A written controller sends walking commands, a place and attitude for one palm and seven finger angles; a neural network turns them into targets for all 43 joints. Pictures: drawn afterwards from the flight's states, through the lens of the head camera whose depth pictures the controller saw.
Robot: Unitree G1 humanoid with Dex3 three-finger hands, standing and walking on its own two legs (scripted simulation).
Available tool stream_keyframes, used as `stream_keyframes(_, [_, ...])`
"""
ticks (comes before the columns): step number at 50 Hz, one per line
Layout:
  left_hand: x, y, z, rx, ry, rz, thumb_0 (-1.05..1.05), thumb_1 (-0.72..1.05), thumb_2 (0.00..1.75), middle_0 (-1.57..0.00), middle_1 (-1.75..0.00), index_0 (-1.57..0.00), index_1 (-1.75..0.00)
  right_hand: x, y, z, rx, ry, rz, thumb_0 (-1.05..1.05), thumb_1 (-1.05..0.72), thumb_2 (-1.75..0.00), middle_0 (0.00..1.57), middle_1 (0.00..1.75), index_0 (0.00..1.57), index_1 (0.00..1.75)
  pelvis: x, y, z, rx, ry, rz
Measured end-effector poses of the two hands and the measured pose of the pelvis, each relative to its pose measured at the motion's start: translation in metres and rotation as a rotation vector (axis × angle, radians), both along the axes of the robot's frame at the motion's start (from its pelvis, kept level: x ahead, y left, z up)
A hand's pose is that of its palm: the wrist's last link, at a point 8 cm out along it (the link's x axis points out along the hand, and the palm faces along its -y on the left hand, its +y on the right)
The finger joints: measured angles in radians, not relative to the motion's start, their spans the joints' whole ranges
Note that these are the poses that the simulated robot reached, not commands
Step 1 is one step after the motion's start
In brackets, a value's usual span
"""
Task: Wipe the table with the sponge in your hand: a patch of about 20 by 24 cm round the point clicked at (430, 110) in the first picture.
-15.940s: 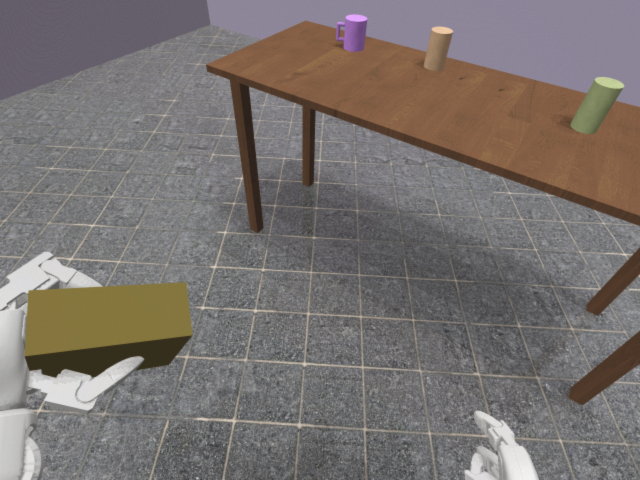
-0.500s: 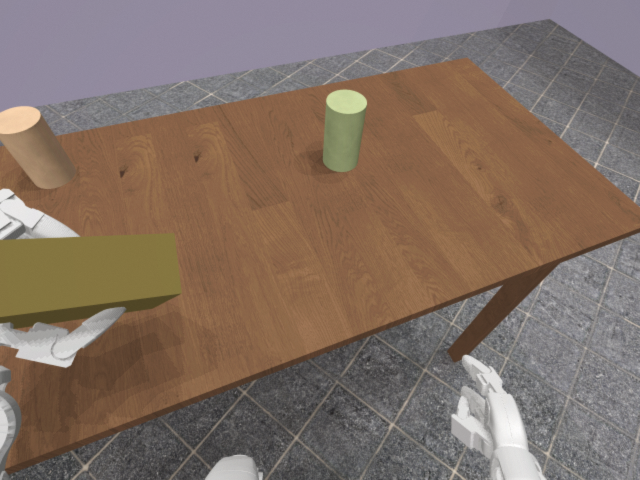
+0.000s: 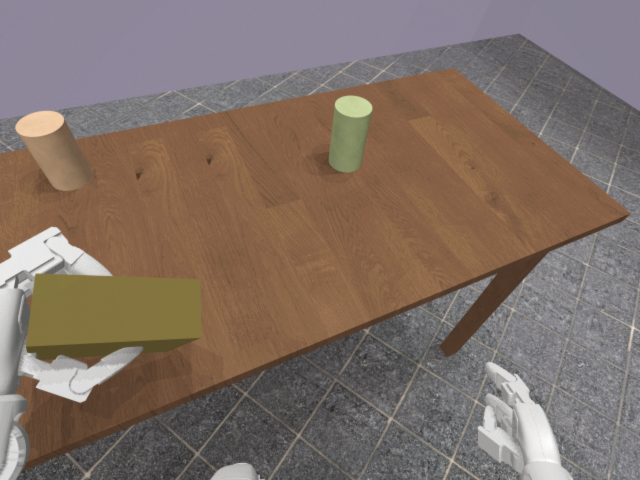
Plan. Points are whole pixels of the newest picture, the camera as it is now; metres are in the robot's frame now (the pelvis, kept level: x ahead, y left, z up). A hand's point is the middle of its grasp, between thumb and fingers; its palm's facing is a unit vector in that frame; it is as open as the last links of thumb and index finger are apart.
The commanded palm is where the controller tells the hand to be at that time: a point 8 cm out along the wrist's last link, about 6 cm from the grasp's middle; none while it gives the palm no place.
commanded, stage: come to a stop and stand still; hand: left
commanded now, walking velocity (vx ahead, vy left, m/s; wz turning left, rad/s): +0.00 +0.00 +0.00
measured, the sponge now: (138, 319) +0.24 +0.19 +0.13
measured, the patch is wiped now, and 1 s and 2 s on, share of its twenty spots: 0.00 0.00 0.00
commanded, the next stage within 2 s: none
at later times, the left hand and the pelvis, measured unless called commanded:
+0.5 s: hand out of the picture +0.11 +0.30 +0.17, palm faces +0.50 -0.78 -0.38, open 9.3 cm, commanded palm +0.05 +0.32 +0.18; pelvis -0.07 +0.02 -0.01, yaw +8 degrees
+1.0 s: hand out of the picture -0.02 +0.35 +0.16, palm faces +0.57 -0.74 -0.36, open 9.3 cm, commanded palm -0.07 +0.35 +0.18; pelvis -0.20 +0.05 -0.01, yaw +7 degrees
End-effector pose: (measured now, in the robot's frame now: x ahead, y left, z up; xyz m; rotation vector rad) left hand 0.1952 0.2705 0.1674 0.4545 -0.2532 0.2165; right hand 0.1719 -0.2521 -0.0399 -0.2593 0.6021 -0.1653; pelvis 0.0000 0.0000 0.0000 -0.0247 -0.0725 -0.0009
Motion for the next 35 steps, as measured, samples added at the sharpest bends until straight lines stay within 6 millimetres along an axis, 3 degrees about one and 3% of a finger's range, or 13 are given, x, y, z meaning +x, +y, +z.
stream_keyframes(3, [-0.016,0.003,-0.007,-0.002,0.012,-0.043,-0.02,-0.44,1.02,-0.8,-1.36,-0.83,-1.34,-0.019,0.008,0.0,-0.021,0.019,-0.031,0.02,-0.9,-0.9,0.2,0.3,0.2,0.3,-0.008,0.007,-0.001,-0.007,-0.006,0.01])
stream_keyframes(11, [-0.062,0.062,0.02,0.081,-0.138,0.179,-0.02,-0.44,1.02,-0.8,-1.36,-0.83,-1.35,-0.048,0.051,-0.025,0.021,0.128,0.079,0.02,-0.9,-0.9,0.2,0.3,0.2,0.3,-0.031,0.017,-0.002,-0.032,-0.015,0.06])
stream_keyframes(20, [-0.098,0.062,0.013,0.005,-0.149,0.209,-0.02,-0.43,1.02,-0.8,-1.36,-0.83,-1.35,-0.04,0.096,-0.024,0.081,0.062,0.216,0.02,-0.9,-0.9,0.21,0.3,0.21,0.3,-0.055,0.024,-0.002,-0.033,-0.028,0.115])
stream_keyframes(28, [-0.145,0.069,0.016,0.033,-0.184,0.216,-0.02,-0.43,1.02,-0.8,-1.36,-0.82,-1.35,-0.037,0.1,-0.018,0.037,-0.011,0.259,0.02,-0.9,-0.9,0.21,0.3,0.21,0.3,-0.083,0.029,-0.014,-0.037,-0.056,0.121])
stream_keyframes(31, [-0.152,0.078,0.011,0.011,-0.21,0.215,-0.02,-0.43,1.02,-0.8,-1.36,-0.83,-1.35,-0.047,0.096,-0.021,0.014,-0.022,0.232,0.01,-0.9,-0.9,0.21,0.3,0.21,0.3,-0.097,0.036,-0.022,-0.042,-0.079,0.106])
stream_keyframes(35, [-0.166,0.084,0.012,0.026,-0.22,0.235,-0.02,-0.43,1.02,-0.8,-1.36,-0.82,-1.35,-0.072,0.095,-0.027,0.045,0.0,0.231,0.01,-0.9,-0.9,0.2,0.3,0.2,0.3,-0.121,0.032,-0.025,-0.043,-0.085,0.141])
